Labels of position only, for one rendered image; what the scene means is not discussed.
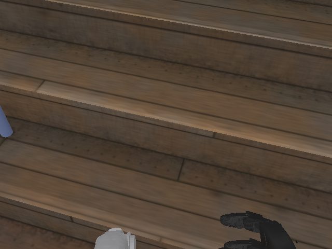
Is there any left robot thigh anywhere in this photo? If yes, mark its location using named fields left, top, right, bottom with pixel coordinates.
left=94, top=230, right=136, bottom=249

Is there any robot right hand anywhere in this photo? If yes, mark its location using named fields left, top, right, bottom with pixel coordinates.
left=219, top=211, right=298, bottom=249

